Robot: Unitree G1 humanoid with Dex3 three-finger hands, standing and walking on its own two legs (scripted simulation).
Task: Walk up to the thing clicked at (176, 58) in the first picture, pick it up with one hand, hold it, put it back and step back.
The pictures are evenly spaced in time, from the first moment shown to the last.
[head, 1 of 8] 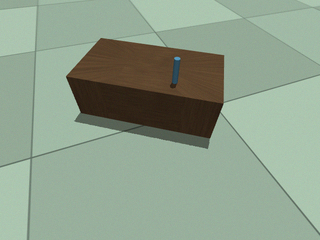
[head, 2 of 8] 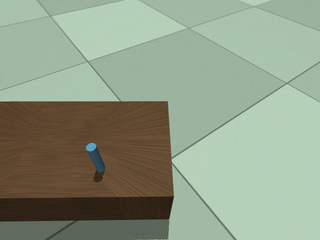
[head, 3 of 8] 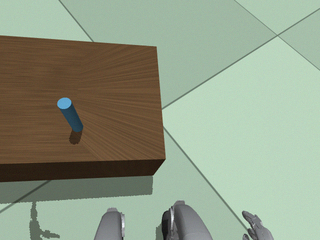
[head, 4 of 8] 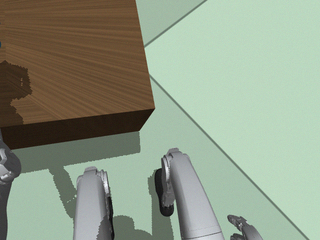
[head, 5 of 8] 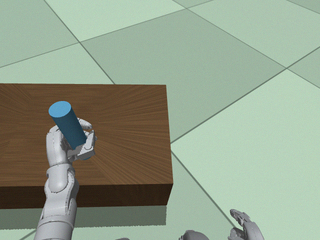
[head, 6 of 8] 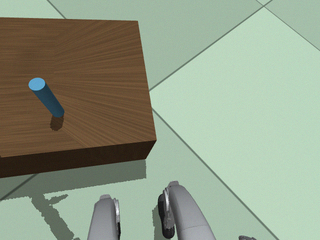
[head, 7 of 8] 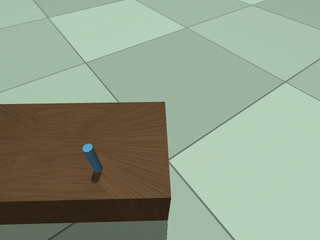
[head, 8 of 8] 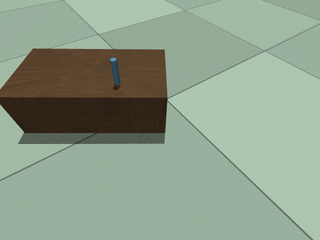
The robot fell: no
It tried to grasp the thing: yes
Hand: left
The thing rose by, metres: 0.34
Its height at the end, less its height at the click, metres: +0.00
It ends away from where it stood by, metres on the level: 0.01
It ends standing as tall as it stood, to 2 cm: yes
